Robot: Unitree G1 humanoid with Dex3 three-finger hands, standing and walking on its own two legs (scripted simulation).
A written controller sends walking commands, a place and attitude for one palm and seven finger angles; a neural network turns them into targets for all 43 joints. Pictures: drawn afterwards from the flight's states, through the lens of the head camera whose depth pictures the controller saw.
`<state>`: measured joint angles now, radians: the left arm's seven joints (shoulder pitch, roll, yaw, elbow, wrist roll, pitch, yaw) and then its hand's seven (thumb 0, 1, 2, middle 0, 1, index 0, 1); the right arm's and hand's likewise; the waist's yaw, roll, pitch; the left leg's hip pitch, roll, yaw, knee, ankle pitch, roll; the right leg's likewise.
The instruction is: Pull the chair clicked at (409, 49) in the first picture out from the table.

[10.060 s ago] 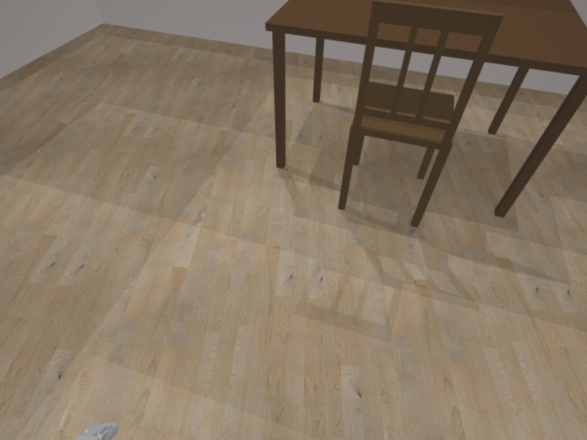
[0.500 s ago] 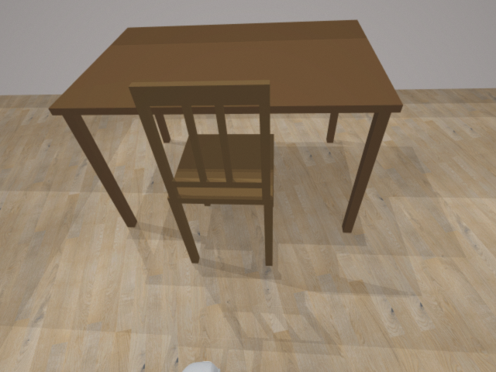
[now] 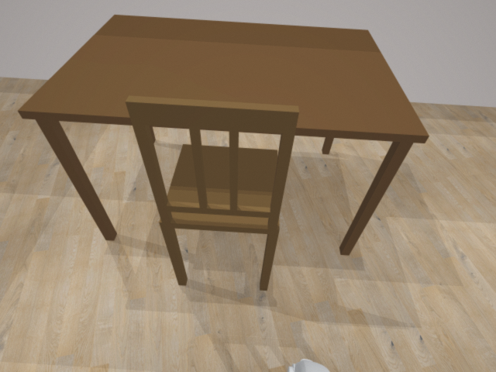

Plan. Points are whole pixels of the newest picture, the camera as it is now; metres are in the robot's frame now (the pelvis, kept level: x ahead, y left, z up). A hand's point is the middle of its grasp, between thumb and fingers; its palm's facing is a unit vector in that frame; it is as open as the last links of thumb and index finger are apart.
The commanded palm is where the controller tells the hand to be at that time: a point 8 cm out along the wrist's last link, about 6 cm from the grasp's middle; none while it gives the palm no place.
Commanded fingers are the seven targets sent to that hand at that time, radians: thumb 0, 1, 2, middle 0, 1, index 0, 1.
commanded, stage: take the last steps up to it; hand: left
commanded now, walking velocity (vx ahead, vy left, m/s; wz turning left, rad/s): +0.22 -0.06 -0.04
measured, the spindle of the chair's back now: (199, 170) +0.60 +0.17 -0.08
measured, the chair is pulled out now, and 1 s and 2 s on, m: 0.00 0.00 0.00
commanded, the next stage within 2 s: come to a stop and stand still in 0.14 s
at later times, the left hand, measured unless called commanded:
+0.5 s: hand (184, 343) +0.21 +0.14 -0.17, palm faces +0.02 -0.97 -0.25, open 7.2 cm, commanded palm none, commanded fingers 0.00 0.90 0.90 -0.20 -0.30 -0.20 -0.30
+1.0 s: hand out of the picture +0.10 +0.17 -0.18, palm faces +0.01 -0.98 -0.19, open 7.4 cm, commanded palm none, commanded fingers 0.00 0.90 0.90 -0.20 -0.30 -0.20 -0.30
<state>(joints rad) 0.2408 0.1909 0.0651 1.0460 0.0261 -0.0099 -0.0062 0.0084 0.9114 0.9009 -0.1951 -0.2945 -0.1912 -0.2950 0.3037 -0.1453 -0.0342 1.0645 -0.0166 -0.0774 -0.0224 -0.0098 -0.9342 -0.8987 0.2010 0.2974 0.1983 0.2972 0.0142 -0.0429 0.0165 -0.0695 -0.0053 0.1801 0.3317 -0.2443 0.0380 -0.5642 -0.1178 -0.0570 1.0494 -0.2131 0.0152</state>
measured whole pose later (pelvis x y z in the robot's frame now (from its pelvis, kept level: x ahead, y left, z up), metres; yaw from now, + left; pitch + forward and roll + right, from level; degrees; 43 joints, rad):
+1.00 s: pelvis +0.10 -0.01 +0.00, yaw -2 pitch +0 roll -1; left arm 0.28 0.19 0.03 1.11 0.01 0.05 0.02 0.01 0.91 0.90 -0.20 -0.29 -0.19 -0.30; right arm 0.17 -0.15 -0.02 1.04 -0.02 0.00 -0.03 0.00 -0.92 -0.90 0.20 0.30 0.20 0.30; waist 0.00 -0.02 0.03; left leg -0.25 0.01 0.07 0.40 -0.15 0.04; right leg -0.20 -0.04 -0.01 0.63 -0.42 0.03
